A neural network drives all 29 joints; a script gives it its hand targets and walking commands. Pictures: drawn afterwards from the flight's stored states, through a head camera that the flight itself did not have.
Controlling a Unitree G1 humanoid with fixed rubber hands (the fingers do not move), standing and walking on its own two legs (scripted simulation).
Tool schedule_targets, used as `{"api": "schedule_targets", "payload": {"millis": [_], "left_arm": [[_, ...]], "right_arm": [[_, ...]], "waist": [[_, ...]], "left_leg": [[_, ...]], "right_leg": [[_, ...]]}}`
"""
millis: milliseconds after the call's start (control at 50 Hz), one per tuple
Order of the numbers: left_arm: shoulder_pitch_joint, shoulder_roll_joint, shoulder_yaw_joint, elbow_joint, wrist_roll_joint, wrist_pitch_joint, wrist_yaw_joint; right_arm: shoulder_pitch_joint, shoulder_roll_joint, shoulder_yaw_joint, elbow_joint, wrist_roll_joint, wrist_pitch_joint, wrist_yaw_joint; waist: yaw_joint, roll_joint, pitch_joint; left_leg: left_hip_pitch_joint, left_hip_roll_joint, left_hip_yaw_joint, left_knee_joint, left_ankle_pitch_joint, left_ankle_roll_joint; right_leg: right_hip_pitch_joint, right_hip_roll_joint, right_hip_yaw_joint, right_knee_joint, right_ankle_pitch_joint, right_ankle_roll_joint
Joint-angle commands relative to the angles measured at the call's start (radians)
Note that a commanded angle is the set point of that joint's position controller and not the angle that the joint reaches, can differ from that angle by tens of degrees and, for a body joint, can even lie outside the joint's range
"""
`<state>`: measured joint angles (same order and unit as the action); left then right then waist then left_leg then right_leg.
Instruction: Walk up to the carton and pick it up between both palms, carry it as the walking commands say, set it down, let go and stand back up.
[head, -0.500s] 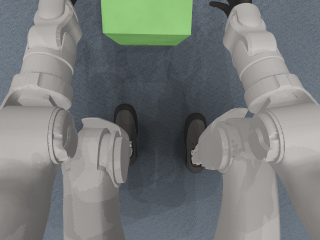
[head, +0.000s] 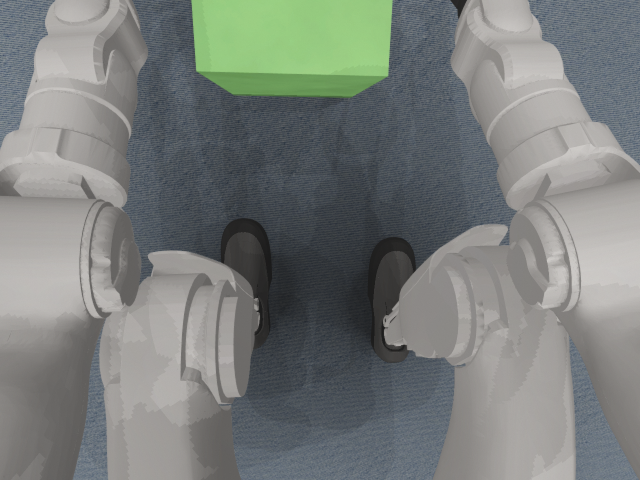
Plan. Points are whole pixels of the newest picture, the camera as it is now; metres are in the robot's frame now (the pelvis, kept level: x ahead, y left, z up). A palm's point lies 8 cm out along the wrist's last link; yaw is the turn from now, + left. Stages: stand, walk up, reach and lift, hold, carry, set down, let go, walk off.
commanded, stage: reach and lift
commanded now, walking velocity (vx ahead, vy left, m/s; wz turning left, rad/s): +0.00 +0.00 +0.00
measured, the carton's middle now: (292, 13) +0.54 +0.03 -0.26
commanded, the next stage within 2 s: none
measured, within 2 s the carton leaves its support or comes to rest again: leaves its support in 1.30 s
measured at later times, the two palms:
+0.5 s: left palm out of the picture +0.56 +0.15 -0.18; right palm out of the picture +0.54 -0.11 -0.18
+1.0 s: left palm out of the picture +0.56 +0.15 -0.17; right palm out of the picture +0.55 -0.11 -0.18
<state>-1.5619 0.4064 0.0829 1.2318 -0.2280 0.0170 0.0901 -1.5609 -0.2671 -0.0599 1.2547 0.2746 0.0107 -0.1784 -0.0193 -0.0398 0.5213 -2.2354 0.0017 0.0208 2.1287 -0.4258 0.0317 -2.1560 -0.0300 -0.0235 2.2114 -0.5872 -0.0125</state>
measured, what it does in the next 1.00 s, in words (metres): stands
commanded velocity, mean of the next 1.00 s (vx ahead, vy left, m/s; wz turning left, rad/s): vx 0.00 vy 0.00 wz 0.00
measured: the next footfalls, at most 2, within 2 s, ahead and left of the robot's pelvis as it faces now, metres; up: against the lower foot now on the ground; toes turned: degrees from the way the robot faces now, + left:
none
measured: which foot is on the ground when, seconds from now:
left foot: down 0.00-1.00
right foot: down 0.00-1.00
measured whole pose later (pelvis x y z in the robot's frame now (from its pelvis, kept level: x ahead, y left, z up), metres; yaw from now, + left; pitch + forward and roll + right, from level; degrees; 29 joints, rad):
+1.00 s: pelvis +0.00 +0.00 -0.01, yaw +0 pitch +30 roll +0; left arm -1.60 0.34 0.07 1.26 -0.15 0.06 0.09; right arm -1.57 -0.20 -0.16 1.20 0.10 0.12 -0.11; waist -0.01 -0.04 0.49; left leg -2.25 0.00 0.02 2.16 -0.44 0.03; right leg -2.18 0.03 0.01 2.25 -0.60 0.01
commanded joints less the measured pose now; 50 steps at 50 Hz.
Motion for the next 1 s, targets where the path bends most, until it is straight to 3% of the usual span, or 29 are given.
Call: {"api": "schedule_targets", "payload": {"millis": [0,100,140,180,200,220,280,300,340,380,420,440,460,520,540,560,580,640,660,700,720,740,780,800,820,860,900,960,980], "left_arm": [[-0.199,-0.046,-0.147,-0.075,-0.065,-0.037,0.001],[-0.211,-0.075,-0.151,-0.079,-0.08,-0.041,0.003],[-0.215,-0.096,-0.169,-0.081,-0.084,-0.039,0.001],[-0.244,-0.136,-0.185,-0.091,-0.078,-0.045,-0.005],[-0.246,-0.154,-0.188,-0.079,-0.086,-0.045,-0.004],[-0.245,-0.13,-0.165,-0.09,-0.061,-0.047,-0.006],[-0.286,-0.207,-0.197,-0.099,-0.08,-0.046,-0.011],[-0.273,-0.252,-0.198,-0.059,-0.071,-0.043,-0.019],[-0.284,-0.322,-0.2,-0.054,-0.063,-0.038,-0.035],[-0.289,-0.322,-0.173,-0.073,-0.03,-0.038,-0.038],[-0.236,-0.338,-0.123,-0.003,0.032,-0.031,-0.038],[-0.254,-0.344,-0.12,-0.026,0.034,-0.03,-0.042],[-0.271,-0.397,-0.131,-0.03,0.035,-0.026,-0.054],[-0.356,-0.707,-0.193,-0.042,0.043,-0.002,-0.13],[-0.38,-0.796,-0.19,-0.044,0.057,0.012,-0.157],[-0.39,-0.849,-0.169,-0.072,0.093,0.019,-0.173],[-0.382,-0.894,-0.15,-0.067,0.101,0.034,-0.193],[-0.391,-0.995,-0.133,-0.109,0.117,0.055,-0.236],[-0.374,-0.984,-0.121,-0.104,0.136,0.061,-0.242],[-0.39,-1.038,-0.128,-0.128,0.126,0.074,-0.261],[-0.362,-1.062,-0.111,-0.096,0.14,0.084,-0.267],[-0.364,-1.077,-0.102,-0.119,0.134,0.086,-0.274],[-0.331,-1.112,-0.076,-0.074,0.147,0.098,-0.286],[-0.36,-1.102,-0.089,-0.108,0.134,0.1,-0.294],[-0.345,-1.139,-0.087,-0.107,0.142,0.102,-0.299],[-0.367,-1.133,-0.098,-0.14,0.131,0.102,-0.306],[-0.352,-1.164,-0.087,-0.122,0.135,0.104,-0.31],[-0.379,-1.151,-0.101,-0.152,0.119,0.101,-0.308],[-0.385,-1.161,-0.113,-0.168,0.107,0.101,-0.307]], "right_arm": [[-0.133,-0.023,0.035,-0.166,0.011,-0.045,0.013],[-0.161,-0.006,0.062,-0.223,0.019,-0.059,0.008],[-0.104,0.029,0.052,-0.126,0.015,-0.047,0.013],[-0.138,0.076,0.066,-0.141,0.03,-0.05,0.022],[-0.143,0.082,0.073,-0.13,0.022,-0.05,0.023],[-0.161,0.088,0.074,-0.147,0.025,-0.05,0.019],[-0.189,0.132,0.08,-0.176,0.019,-0.057,0.026],[-0.188,0.182,0.105,-0.146,0.031,-0.054,0.036],[-0.197,0.248,0.101,-0.143,0.021,-0.053,0.055],[-0.208,0.282,0.088,-0.154,0.006,-0.05,0.06],[-0.188,0.281,0.054,-0.141,-0.032,-0.044,0.064],[-0.184,0.304,0.037,-0.139,-0.054,-0.042,0.065],[-0.187,0.335,0.039,-0.132,-0.074,-0.041,0.071],[-0.339,0.647,0.096,-0.19,-0.071,-0.025,0.152],[-0.353,0.734,0.103,-0.188,-0.083,-0.014,0.18],[-0.357,0.808,0.098,-0.176,-0.089,-0.005,0.205],[-0.354,0.844,0.077,-0.195,-0.121,0.008,0.221],[-0.382,0.925,0.06,-0.252,-0.149,0.034,0.261],[-0.418,0.936,0.08,-0.291,-0.138,0.037,0.271],[-0.387,1.008,0.059,-0.295,-0.167,0.056,0.294],[-0.413,1.015,0.063,-0.288,-0.16,0.06,0.3],[-0.39,1.028,0.053,-0.298,-0.174,0.071,0.305],[-0.425,1.046,0.064,-0.326,-0.162,0.072,0.313],[-0.382,1.087,0.053,-0.303,-0.168,0.085,0.317],[-0.408,1.091,0.064,-0.328,-0.155,0.087,0.321],[-0.407,1.103,0.059,-0.323,-0.149,0.093,0.323],[-0.425,1.129,0.063,-0.336,-0.139,0.091,0.326],[-0.407,1.137,0.067,-0.317,-0.141,0.097,0.324],[-0.404,1.136,0.062,-0.333,-0.143,0.096,0.324]], "waist": [[-0.009,0.073,-1.426],[0.002,0.069,-1.434],[-0.014,0.083,-1.387],[-0.001,0.109,-1.399],[-0.016,0.078,-1.4],[0.006,0.077,-1.37],[-0.023,0.078,-1.391],[0.011,0.09,-1.396],[-0.005,0.083,-1.366],[0.009,0.08,-1.36],[0.035,0.08,-1.307],[0.025,0.082,-1.325],[0.003,0.076,-1.313],[0.03,0.093,-1.266],[0.017,0.088,-1.245],[0.044,0.112,-1.228],[0.022,0.077,-1.192],[0.017,0.087,-1.211],[0.045,0.077,-1.22],[0.023,0.065,-1.208],[0.042,0.059,-1.2],[0.029,0.053,-1.165],[0.061,0.043,-1.197],[0.04,0.032,-1.201],[0.064,0.057,-1.21],[0.054,0.053,-1.211],[0.072,0.05,-1.226],[0.064,0.029,-1.234],[0.034,0.011,-1.251]], "left_leg": [[0.7,-0.018,-0.041,-0.074,0.222,-0.05],[0.718,-0.025,-0.035,-0.068,0.24,-0.05],[0.701,-0.025,-0.041,-0.08,0.208,-0.051],[0.707,-0.032,-0.044,-0.084,0.234,-0.049],[0.709,-0.03,-0.046,-0.083,0.213,-0.046],[0.693,-0.033,-0.034,-0.074,0.205,-0.043],[0.704,-0.04,-0.05,-0.084,0.213,-0.048],[0.709,-0.044,-0.036,-0.083,0.221,-0.045],[0.697,-0.045,-0.043,-0.082,0.203,-0.041],[0.695,-0.052,-0.037,-0.066,0.211,-0.044],[0.675,-0.055,-0.036,-0.084,0.188,-0.046],[0.673,-0.06,-0.032,-0.08,0.186,-0.052],[0.665,-0.066,-0.039,-0.082,0.19,-0.052],[0.647,-0.075,-0.046,-0.08,0.174,-0.034],[0.629,-0.082,-0.046,-0.087,0.157,-0.035],[0.606,-0.087,-0.035,-0.073,0.163,-0.035],[0.593,-0.098,-0.04,-0.078,0.13,-0.026],[0.572,-0.103,-0.026,-0.053,0.144,-0.022],[0.582,-0.103,-0.016,-0.049,0.159,-0.015],[0.565,-0.113,-0.014,-0.051,0.144,-0.009],[0.535,-0.112,-0.011,-0.044,0.121,-0.006],[0.533,-0.113,-0.014,-0.049,0.126,0.0],[0.537,-0.113,-0.009,-0.047,0.125,0.002],[0.518,-0.11,-0.007,-0.041,0.14,0.0],[0.523,-0.113,-0.005,-0.04,0.156,0.004],[0.521,-0.109,-0.003,-0.033,0.156,0.005],[0.521,-0.112,-0.002,-0.029,0.171,0.009],[0.527,-0.111,-0.007,-0.028,0.188,0.01],[0.527,-0.111,-0.014,-0.032,0.184,0.014]], "right_leg": [[0.478,0.097,0.009,-0.201,0.302,0.032],[0.488,0.102,0.015,-0.209,0.307,0.034],[0.462,0.099,0.016,-0.211,0.285,0.033],[0.448,0.106,0.013,-0.204,0.316,0.028],[0.458,0.103,0.015,-0.212,0.29,0.028],[0.452,0.106,0.022,-0.215,0.284,0.038],[0.466,0.107,0.008,-0.198,0.304,0.032],[0.471,0.117,0.016,-0.203,0.303,0.031],[0.448,0.117,0.011,-0.197,0.28,0.029],[0.442,0.123,0.018,-0.195,0.291,0.033],[0.424,0.131,0.017,-0.202,0.263,0.036],[0.439,0.134,0.02,-0.206,0.258,0.036],[0.441,0.139,0.019,-0.204,0.275,0.034],[0.385,0.155,0.02,-0.189,0.239,0.024],[0.373,0.158,0.013,-0.194,0.226,0.024],[0.364,0.163,0.028,-0.186,0.248,0.013],[0.353,0.164,0.015,-0.183,0.21,0.018],[0.355,0.177,0.008,-0.172,0.234,0.018],[0.349,0.177,0.002,-0.172,0.228,0.023],[0.334,0.188,-0.009,-0.178,0.222,0.024],[0.346,0.179,-0.001,-0.171,0.208,0.022],[0.311,0.187,-0.002,-0.182,0.194,0.024],[0.34,0.185,-0.003,-0.185,0.186,0.026],[0.357,0.184,-0.003,-0.194,0.227,0.025],[0.341,0.188,-0.002,-0.174,0.243,0.026],[0.342,0.185,0.001,-0.178,0.24,0.024],[0.338,0.186,-0.002,-0.165,0.257,0.025],[0.335,0.186,-0.001,-0.16,0.273,0.024],[0.34,0.191,-0.015,-0.165,0.272,0.025]]}}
